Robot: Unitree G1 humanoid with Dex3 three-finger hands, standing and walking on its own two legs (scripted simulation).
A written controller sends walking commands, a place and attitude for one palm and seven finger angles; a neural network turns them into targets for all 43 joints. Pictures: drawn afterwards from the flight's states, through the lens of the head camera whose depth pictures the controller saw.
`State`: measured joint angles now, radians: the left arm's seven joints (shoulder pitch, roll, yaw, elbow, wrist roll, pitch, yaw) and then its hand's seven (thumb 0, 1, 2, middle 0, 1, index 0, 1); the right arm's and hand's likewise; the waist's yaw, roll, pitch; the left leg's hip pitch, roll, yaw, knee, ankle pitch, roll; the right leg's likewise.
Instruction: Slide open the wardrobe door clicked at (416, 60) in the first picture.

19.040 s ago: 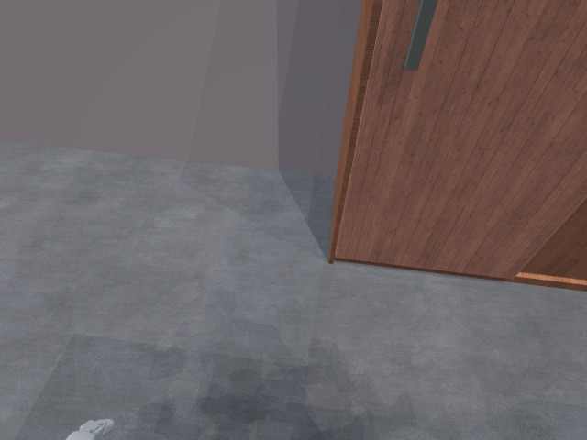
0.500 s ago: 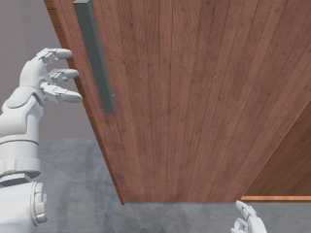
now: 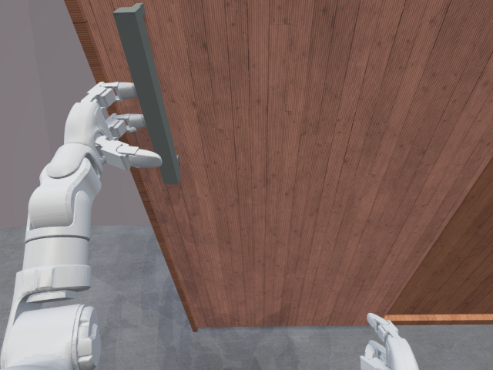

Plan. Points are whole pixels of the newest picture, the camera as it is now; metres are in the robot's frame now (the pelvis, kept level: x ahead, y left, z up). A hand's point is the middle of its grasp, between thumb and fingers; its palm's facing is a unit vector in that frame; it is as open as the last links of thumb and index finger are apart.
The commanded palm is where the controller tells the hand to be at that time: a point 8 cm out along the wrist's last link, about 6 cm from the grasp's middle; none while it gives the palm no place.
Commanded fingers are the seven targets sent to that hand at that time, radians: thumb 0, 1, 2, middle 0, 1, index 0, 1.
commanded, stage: feel for the door with the fingertips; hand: left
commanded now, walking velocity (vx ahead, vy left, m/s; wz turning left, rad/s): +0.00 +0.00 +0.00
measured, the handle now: (157, 105) +0.45 +0.17 +0.25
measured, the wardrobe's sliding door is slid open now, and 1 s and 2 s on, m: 0.00 0.00 0.00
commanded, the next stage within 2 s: slide the fingers in behind the handle in 0.30 s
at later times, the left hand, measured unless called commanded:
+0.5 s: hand (135, 123) +0.40 +0.20 +0.24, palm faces +0.11 -0.99 -0.02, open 13.6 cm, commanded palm +0.38 +0.24 +0.24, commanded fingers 0.00 -0.50 0.30 -0.30 -1.20 -0.30 -1.20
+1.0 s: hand (138, 127) +0.40 +0.19 +0.24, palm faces +0.10 -1.00 -0.01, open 14.0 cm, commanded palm +0.37 +0.23 +0.24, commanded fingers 0.00 -0.50 0.30 -0.30 -1.20 -0.30 -1.20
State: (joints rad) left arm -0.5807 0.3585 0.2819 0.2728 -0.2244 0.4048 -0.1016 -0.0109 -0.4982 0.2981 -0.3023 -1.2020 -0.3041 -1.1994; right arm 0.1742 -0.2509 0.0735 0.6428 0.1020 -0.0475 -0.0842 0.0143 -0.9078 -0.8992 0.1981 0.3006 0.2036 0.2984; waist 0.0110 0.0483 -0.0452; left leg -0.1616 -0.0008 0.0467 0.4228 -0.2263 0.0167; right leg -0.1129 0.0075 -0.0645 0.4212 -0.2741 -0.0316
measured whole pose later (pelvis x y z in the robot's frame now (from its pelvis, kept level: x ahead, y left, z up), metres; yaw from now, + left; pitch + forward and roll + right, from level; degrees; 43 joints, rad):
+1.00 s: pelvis +0.00 +0.00 +0.00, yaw +0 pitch -1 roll +0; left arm -0.67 0.37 0.26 0.40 -0.21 0.36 -0.11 -0.01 -0.50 0.30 -0.30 -1.20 -0.30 -1.20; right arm 0.19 -0.26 0.06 0.65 0.11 -0.04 -0.09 0.01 -0.91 -0.90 0.20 0.30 0.20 0.30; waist 0.01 0.04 -0.04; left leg -0.18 0.00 0.04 0.43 -0.22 0.01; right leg -0.12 0.01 -0.07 0.41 -0.26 -0.04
